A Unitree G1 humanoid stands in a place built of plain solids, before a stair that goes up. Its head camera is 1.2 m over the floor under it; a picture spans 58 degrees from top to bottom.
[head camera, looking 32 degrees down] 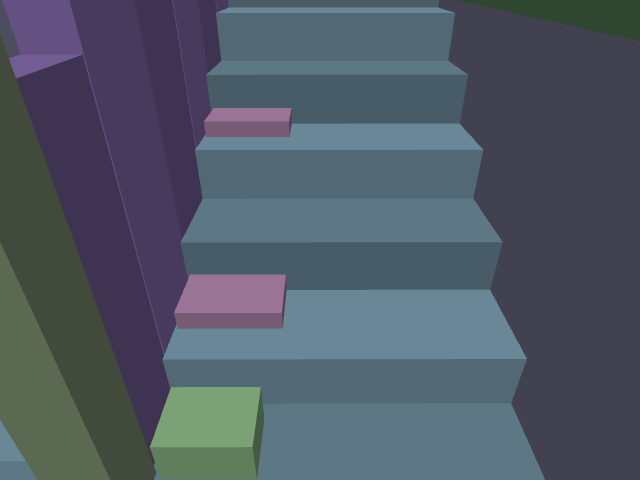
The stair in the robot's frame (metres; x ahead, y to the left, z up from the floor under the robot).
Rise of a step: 0.18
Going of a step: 0.28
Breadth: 0.94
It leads straight ahead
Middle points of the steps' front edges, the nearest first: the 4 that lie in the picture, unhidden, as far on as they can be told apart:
0.78 -0.06 0.35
1.06 -0.06 0.53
1.35 -0.06 0.70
1.63 -0.06 0.88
